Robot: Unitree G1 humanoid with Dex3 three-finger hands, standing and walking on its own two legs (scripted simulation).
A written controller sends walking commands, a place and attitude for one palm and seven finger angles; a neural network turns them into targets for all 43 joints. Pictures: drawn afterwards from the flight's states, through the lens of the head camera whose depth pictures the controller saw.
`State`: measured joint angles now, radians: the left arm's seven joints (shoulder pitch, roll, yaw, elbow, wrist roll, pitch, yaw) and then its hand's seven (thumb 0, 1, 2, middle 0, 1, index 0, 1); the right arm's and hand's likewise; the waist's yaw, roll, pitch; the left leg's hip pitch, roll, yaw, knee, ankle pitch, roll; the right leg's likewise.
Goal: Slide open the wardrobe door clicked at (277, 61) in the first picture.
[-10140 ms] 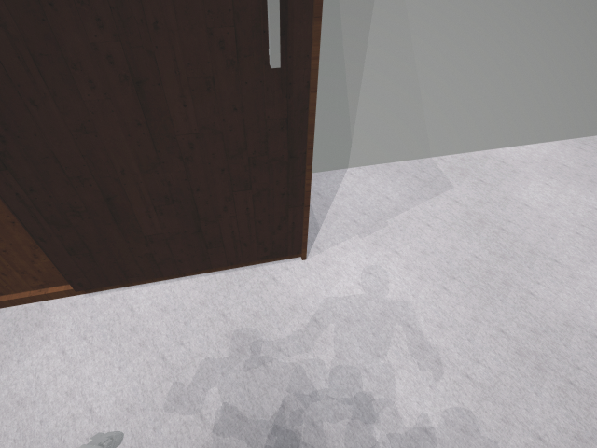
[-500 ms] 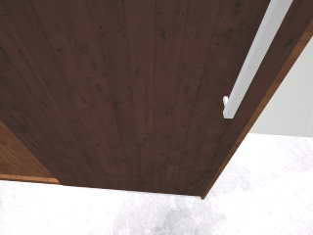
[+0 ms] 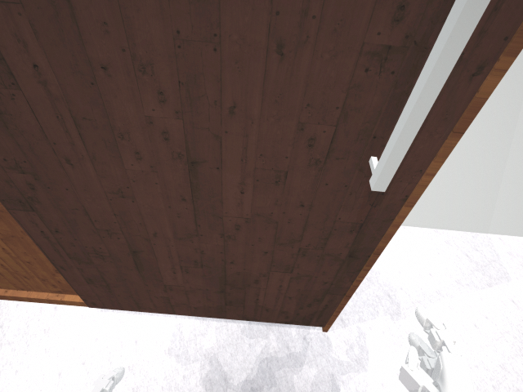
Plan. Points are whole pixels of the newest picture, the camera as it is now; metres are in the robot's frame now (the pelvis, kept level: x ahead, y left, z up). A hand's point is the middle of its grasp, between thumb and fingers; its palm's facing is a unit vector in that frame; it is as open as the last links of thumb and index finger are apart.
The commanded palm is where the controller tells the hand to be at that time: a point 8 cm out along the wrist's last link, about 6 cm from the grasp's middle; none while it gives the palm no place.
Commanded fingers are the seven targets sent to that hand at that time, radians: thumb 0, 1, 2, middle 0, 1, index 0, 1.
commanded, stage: raise the hand with hooked fingers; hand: right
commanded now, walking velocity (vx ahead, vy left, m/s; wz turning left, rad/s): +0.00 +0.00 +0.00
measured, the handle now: (413, 97) +0.45 -0.15 +0.26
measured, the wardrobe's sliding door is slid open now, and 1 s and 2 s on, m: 0.00 0.00 0.00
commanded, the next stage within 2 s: move the hooked fingers beside the handle in 1.92 s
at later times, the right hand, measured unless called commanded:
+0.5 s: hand (442, 351) +0.19 -0.21 +0.07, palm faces -0.02 +1.00 -0.08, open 10.1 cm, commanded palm +0.15 -0.27 +0.08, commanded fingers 0.00 -0.08 -0.55 0.26 0.82 0.26 0.82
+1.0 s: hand out of the picture +0.23 -0.27 +0.18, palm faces +0.08 +0.99 -0.11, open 13.0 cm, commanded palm +0.19 -0.31 +0.19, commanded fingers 0.00 0.50 -0.30 0.30 1.20 0.30 1.20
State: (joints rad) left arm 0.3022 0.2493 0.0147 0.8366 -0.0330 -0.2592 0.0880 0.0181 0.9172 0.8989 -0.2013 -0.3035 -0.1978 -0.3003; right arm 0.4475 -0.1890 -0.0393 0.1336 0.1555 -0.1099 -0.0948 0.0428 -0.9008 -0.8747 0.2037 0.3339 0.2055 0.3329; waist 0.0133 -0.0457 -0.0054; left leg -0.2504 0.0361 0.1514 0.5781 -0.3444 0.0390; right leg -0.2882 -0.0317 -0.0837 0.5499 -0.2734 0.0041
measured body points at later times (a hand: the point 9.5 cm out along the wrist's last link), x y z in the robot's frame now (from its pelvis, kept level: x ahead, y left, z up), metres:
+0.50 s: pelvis -0.03 +0.00 -0.02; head -0.02 +0.00 +0.43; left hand +0.16 +0.22 -0.09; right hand +0.18 -0.26 +0.08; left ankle -0.02 +0.08 -0.73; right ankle +0.01 -0.12 -0.73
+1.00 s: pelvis -0.01 -0.02 +0.01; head -0.04 -0.01 +0.45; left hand +0.19 +0.20 -0.04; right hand +0.22 -0.32 +0.19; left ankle -0.02 +0.08 -0.73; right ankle +0.01 -0.12 -0.73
